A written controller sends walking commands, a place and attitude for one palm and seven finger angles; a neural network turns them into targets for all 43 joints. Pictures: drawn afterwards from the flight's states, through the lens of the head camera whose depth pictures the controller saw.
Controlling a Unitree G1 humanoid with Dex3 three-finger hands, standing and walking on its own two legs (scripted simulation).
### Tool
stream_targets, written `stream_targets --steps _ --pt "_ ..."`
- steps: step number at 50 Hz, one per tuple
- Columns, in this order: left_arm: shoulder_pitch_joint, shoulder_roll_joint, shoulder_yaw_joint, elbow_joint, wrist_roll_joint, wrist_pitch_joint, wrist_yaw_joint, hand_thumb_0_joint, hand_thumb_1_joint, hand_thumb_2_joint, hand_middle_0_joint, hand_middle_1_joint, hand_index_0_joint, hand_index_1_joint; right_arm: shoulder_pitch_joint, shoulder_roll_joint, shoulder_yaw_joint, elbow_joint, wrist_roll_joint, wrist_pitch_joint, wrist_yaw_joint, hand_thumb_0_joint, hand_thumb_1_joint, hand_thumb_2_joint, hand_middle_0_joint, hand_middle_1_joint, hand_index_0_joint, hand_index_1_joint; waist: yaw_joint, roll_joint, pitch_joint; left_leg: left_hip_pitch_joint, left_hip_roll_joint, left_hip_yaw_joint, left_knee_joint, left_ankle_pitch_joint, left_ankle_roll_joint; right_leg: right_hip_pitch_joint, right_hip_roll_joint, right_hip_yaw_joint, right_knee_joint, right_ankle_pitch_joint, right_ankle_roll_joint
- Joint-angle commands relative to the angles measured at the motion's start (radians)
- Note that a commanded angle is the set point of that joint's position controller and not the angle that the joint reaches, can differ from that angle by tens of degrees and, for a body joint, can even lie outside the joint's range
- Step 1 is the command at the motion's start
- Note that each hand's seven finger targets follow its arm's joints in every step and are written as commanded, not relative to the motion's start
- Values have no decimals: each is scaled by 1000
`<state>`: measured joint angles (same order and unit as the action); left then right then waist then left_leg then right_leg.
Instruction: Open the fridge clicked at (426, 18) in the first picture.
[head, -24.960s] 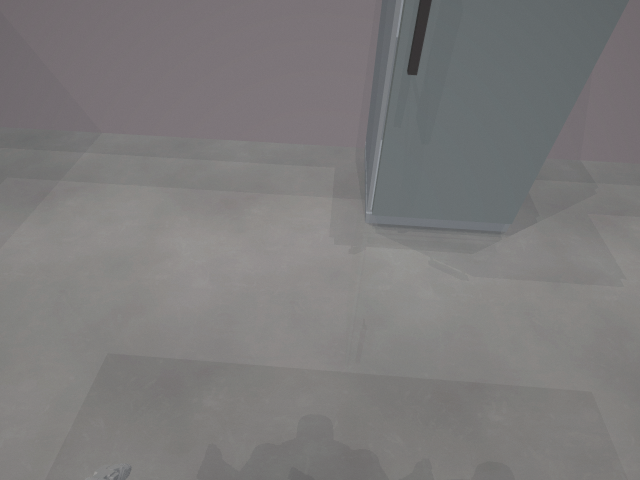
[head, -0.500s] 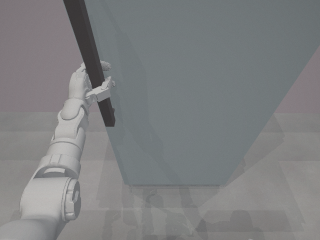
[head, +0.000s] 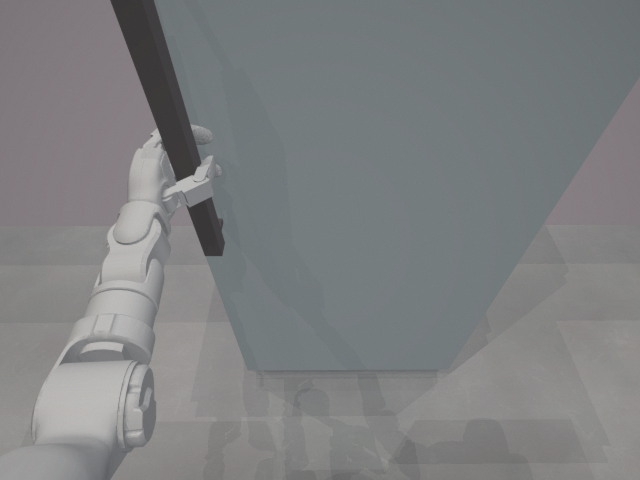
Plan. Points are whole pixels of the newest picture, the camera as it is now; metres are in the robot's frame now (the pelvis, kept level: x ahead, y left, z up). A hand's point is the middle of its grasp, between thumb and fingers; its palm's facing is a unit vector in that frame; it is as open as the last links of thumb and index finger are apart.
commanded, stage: grip the handle and tug to test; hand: left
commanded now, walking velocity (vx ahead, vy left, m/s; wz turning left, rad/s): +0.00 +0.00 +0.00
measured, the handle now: (181, 121) +0.49 +0.17 +0.21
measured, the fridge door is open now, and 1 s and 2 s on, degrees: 0 8 38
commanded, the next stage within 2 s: pull the door a little, standing still in 0.22 s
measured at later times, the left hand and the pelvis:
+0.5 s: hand (202, 181) +0.45 +0.15 +0.15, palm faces +0.00 -1.00 +0.01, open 5.9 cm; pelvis +0.03 +0.00 +0.00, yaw +0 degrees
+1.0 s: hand (197, 228) +0.36 +0.14 +0.15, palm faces -0.05 -1.00 -0.02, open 6.5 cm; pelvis +0.08 +0.00 +0.01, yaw -7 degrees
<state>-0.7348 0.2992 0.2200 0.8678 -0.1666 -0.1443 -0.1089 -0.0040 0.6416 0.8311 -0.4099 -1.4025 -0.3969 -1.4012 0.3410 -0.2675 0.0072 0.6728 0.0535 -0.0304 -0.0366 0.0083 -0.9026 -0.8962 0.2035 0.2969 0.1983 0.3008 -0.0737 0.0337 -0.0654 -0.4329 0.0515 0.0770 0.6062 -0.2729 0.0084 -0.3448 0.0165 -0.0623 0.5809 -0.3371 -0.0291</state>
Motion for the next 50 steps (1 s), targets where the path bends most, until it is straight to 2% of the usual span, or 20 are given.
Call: stream_targets --steps 1,4,10,13,14,16,18,19,24,28,32,35,37,39,42,43,47,48,49,50 --pt "-380 127 -7 -300 -20 -68 -28 0 900 900 -450 -1400 -450 -1400 -21 -131 -45 -121 6 -43 -5 0 -900 -900 200 300 200 300 28 -6 -334 292 -42 -58 -31 299 36 33 20 30 -68 422 9" --pt "-337 135 3 -322 -26 -48 -29 0 900 900 -450 -1400 -450 -1400 -28 -135 -46 -129 7 -40 -4 0 -900 -900 200 300 200 300 32 -48 -317 279 -42 -52 -34 308 41 52 20 31 -72 451 14" --pt "-239 114 0 -408 -30 1 -34 0 900 900 -450 -1400 -450 -1400 -49 -127 -47 -149 9 -31 -2 0 -900 -900 200 300 200 300 49 -33 -314 291 -45 -38 -36 377 43 89 15 34 -68 539 16" --pt "-204 159 40 -442 -32 25 -33 0 900 900 -450 -1400 -450 -1400 -52 -131 -48 -154 8 -20 -6 0 -900 -900 200 300 200 300 61 -54 -320 285 -45 -36 -37 418 44 126 11 35 -63 594 17" --pt "-186 126 18 -446 -34 39 -37 0 900 900 -450 -1400 -450 -1400 -57 -126 -47 -159 8 -19 -5 0 -900 -900 200 300 200 300 58 -64 -319 292 -47 -34 -37 426 44 128 11 33 -63 609 19" --pt "-179 137 27 -470 -32 56 -38 0 900 900 -450 -1400 -450 -1400 -58 -125 -46 -160 7 -12 -7 0 -900 -900 200 300 200 300 60 -62 -325 301 -45 -35 -38 452 42 138 9 32 -63 630 18" --pt "-292 146 19 -470 -31 68 -28 0 900 900 -450 -1400 -450 -1400 -54 -126 -43 -147 7 -5 -12 0 -900 -900 200 300 200 300 30 -53 -300 306 -45 -39 -33 451 44 112 9 34 -71 627 21" --pt "-312 156 27 -465 -24 73 -26 0 900 900 -450 -1400 -450 -1400 -53 -125 -45 -143 5 -1 -14 0 -900 -900 200 300 200 300 29 -33 -301 316 -44 -40 -33 450 42 102 10 35 -71 612 19" --pt "-160 112 17 -510 -26 88 -23 0 900 900 -450 -1400 -450 -1400 -71 -115 -44 -163 2 4 -9 0 -900 -900 200 300 200 300 63 -25 -353 349 -43 -40 -29 539 40 140 6 29 -59 665 17" --pt "-74 121 28 -618 -33 79 -27 0 900 900 -450 -1400 -450 -1400 -93 -113 -45 -186 2 2 -3 0 -900 -900 200 300 200 300 88 -14 -387 378 -37 -38 -36 614 40 183 3 31 -56 705 15" --pt "81 101 31 -688 -53 94 -37 0 900 900 -450 -1400 -450 -1400 -114 -112 -42 -217 3 -2 4 0 -900 -900 200 300 200 300 110 -66 -367 358 -38 -28 -51 617 42 242 0 28 -63 753 19" --pt "179 107 47 -795 -60 110 -42 0 900 900 -450 -1400 -450 -1400 -141 -104 -40 -237 4 -4 9 0 -900 -900 200 300 200 300 124 -35 -364 371 -36 -18 -61 647 42 268 -6 33 -63 821 24" --pt "285 103 44 -851 -64 126 -43 0 900 900 -450 -1400 -450 -1400 -151 -103 -39 -251 6 -3 11 0 -900 -900 200 300 200 300 135 -44 -355 365 -33 -18 -70 650 38 294 -6 28 -67 801 20" --pt "380 92 42 -948 -69 142 -45 0 900 900 -450 -1400 -450 -1400 -178 -94 -35 -267 7 -7 14 0 -900 -900 200 300 200 300 139 -10 -332 377 -28 -20 -84 644 34 280 -3 26 -73 773 19" --pt "575 77 39 -1076 -81 169 -43 0 900 900 -450 -1400 -450 -1400 -209 -91 -31 -296 7 -9 15 0 -900 -900 200 300 200 300 149 -50 -288 349 -29 -19 -100 590 33 298 -4 18 -86 742 16" --pt "641 70 37 -1130 -84 181 -43 0 900 900 -450 -1400 -450 -1400 -223 -84 -29 -301 9 -8 17 0 -900 -900 200 300 200 300 149 -30 -263 343 -26 -17 -108 585 31 290 -6 18 -86 748 18" --pt "945 46 37 -1374 -100 248 -35 0 900 900 -450 -1400 -450 -1400 -237 -74 -25 -340 3 -8 21 0 -900 -900 200 300 200 300 161 -52 -257 337 -27 -12 -86 674 32 332 -21 11 -67 911 38" --pt "988 25 20 -1428 -103 265 -33 0 900 900 -450 -1400 -450 -1400 -240 -67 -21 -344 4 -8 21 0 -900 -900 200 300 200 300 153 -53 -242 330 -29 -13 -84 673 33 328 -27 9 -64 954 46" --pt "968 62 45 -1516 -97 274 -23 0 900 900 -450 -1400 -450 -1400 -240 -66 -21 -343 2 -9 20 0 -900 -900 200 300 200 300 153 -32 -262 345 -27 -19 -87 691 31 330 -24 7 -62 938 42" --pt "437 294 103 -1548 56 139 87 0 900 900 -450 -1400 -450 -1400 -228 -98 -6 -302 -11 -1 -15 0 -900 -900 200 300 200 300 60 0 -129 374 -28 12 -24 612 47 158 -54 96 -131 942 72"
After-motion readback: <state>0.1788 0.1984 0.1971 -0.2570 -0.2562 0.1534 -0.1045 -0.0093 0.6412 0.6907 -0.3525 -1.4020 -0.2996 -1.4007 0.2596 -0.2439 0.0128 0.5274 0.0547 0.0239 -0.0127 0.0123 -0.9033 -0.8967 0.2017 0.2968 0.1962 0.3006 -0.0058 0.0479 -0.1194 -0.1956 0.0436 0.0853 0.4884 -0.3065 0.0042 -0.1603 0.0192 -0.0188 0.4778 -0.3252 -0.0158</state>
